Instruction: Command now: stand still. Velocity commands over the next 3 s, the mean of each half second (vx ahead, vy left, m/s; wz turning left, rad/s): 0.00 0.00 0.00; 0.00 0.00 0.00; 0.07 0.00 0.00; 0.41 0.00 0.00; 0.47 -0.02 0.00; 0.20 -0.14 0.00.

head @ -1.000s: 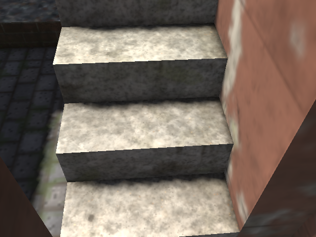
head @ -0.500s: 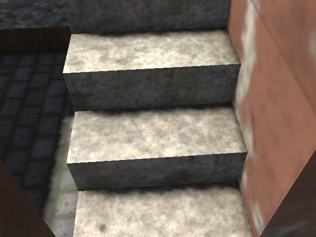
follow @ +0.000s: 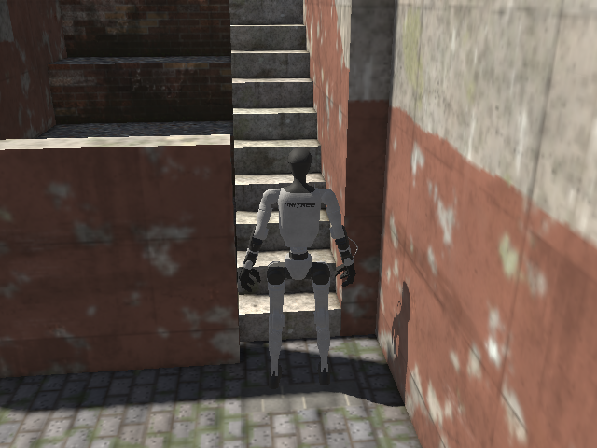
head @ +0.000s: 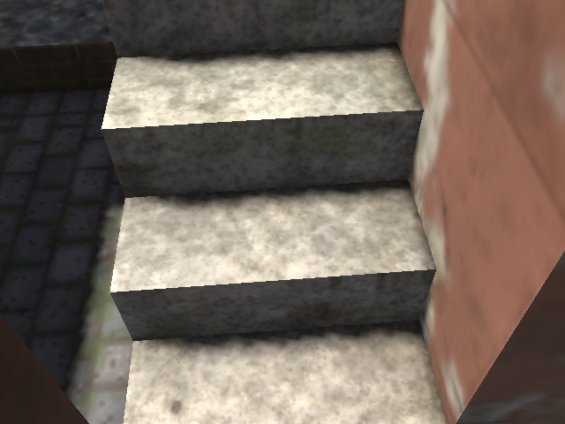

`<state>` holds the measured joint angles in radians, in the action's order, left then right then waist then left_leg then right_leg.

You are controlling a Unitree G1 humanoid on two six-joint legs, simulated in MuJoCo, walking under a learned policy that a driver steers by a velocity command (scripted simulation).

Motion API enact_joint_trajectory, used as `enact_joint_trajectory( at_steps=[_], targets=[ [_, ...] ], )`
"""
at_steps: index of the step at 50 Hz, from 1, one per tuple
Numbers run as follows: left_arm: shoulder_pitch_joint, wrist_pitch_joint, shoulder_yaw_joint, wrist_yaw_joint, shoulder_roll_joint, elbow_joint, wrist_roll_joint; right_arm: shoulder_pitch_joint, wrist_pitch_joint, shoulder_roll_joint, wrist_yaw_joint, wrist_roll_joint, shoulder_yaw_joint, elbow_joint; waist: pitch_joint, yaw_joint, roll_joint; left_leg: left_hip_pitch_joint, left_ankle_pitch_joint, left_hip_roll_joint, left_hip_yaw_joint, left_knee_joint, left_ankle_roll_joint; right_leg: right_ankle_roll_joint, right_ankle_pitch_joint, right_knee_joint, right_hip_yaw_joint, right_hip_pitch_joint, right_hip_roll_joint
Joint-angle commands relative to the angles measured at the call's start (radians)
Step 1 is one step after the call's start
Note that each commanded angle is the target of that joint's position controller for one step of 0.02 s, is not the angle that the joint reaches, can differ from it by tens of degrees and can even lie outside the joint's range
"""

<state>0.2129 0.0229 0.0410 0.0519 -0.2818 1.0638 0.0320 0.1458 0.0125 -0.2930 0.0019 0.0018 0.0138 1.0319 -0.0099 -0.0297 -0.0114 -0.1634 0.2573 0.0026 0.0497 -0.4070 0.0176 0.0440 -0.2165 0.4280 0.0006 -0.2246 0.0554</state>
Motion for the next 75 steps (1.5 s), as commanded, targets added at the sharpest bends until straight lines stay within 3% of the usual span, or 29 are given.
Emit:
enact_joint_trajectory(
  at_steps=[1,6,42,43,47,66,67,68,69,70,71,72,75],
  targets=[
    [0.022,0.019,-0.023,-0.010,-0.137,-0.026,0.000,0.006,-0.008,-0.133,-0.014,0.003,0.024,-0.043,0.036,0.007,0.026,-0.006,-0.236,-0.012,0.028,0.050,-0.033,-0.019,0.122,-0.054,-0.019,0.028,-0.004],
    [0.020,0.026,-0.023,-0.017,-0.133,-0.023,-0.001,0.017,-0.018,-0.129,-0.021,0.003,0.024,-0.049,0.025,0.008,0.026,-0.010,-0.223,-0.012,0.030,0.054,-0.031,-0.019,0.107,-0.056,-0.019,0.022,-0.007],
    [0.026,0.032,-0.028,-0.026,-0.127,-0.040,-0.003,0.070,-0.015,-0.121,-0.032,0.003,0.023,-0.059,0.014,0.013,0.018,-0.015,-0.213,-0.013,0.028,0.052,-0.016,-0.025,0.112,-0.047,-0.026,0.030,-0.018],
    [0.019,0.036,-0.032,-0.030,-0.137,-0.041,0.002,0.070,-0.013,-0.107,-0.036,0.006,0.018,-0.064,0.020,0.027,0.016,-0.003,-0.199,-0.006,0.029,0.058,-0.023,-0.027,0.123,-0.051,-0.033,0.022,-0.018],
    [0.015,0.043,-0.035,-0.037,-0.133,-0.046,-0.001,0.077,-0.013,-0.116,-0.041,0.006,0.017,-0.061,0.015,0.025,0.020,-0.005,-0.198,-0.008,0.032,0.062,-0.026,-0.027,0.130,-0.052,-0.031,0.027,-0.018],
    [0.021,0.040,-0.038,-0.034,-0.123,-0.052,0.000,0.098,-0.009,-0.104,-0.042,0.007,0.014,-0.052,0.035,0.026,0.017,-0.004,-0.161,0.000,0.027,0.075,-0.024,-0.024,0.093,-0.053,-0.025,0.054,-0.029],
    [0.028,0.033,-0.006,-0.034,-0.020,-0.058,-0.050,0.103,-0.002,-0.061,-0.041,0.029,-0.004,-0.043,0.037,0.037,0.016,0.040,-0.129,-0.055,0.057,0.104,-0.035,-0.041,0.077,-0.114,-0.065,0.060,0.040],
    [0.007,0.030,-0.007,-0.033,-0.042,-0.063,-0.051,0.094,0.002,-0.062,-0.042,0.030,-0.004,-0.038,0.004,0.041,0.037,0.042,-0.100,-0.048,0.060,0.112,-0.038,-0.043,0.032,-0.128,-0.066,0.048,0.029],
    [-0.009,0.027,-0.015,-0.034,-0.071,-0.073,-0.042,0.083,0.006,-0.079,-0.042,0.029,-0.002,-0.038,-0.011,0.040,0.041,0.037,-0.085,-0.045,0.061,0.112,-0.043,-0.046,0.010,-0.134,-0.065,0.051,0.022],
    [-0.025,0.028,-0.043,-0.025,-0.175,-0.072,0.005,0.067,0.000,-0.150,-0.040,-0.010,0.023,-0.043,-0.027,0.018,0.037,-0.025,-0.021,0.013,0.023,0.086,-0.033,-0.025,-0.044,-0.063,-0.010,0.049,-0.057],
    [-0.010,0.028,-0.043,-0.019,-0.157,-0.074,0.010,0.073,0.001,-0.154,-0.039,-0.012,0.025,-0.049,-0.008,0.017,0.008,-0.044,0.039,0.018,0.021,0.084,-0.038,-0.028,-0.086,-0.043,-0.002,0.054,-0.063],
    [0.007,0.032,-0.045,-0.020,-0.145,-0.068,0.003,0.079,0.003,-0.122,-0.041,-0.005,0.018,-0.055,-0.013,0.025,-0.011,-0.058,0.113,0.030,0.023,0.088,-0.047,-0.035,-0.131,-0.032,-0.003,0.035,-0.071],
    [0.023,0.050,-0.039,-0.021,-0.090,-0.065,-0.009,0.096,0.007,-0.091,-0.047,-0.004,0.015,-0.063,-0.070,0.025,-0.020,-0.091,0.162,0.016,0.048,0.079,-0.072,-0.053,-0.174,0.008,0.010,-0.018,-0.079]
  ],
)
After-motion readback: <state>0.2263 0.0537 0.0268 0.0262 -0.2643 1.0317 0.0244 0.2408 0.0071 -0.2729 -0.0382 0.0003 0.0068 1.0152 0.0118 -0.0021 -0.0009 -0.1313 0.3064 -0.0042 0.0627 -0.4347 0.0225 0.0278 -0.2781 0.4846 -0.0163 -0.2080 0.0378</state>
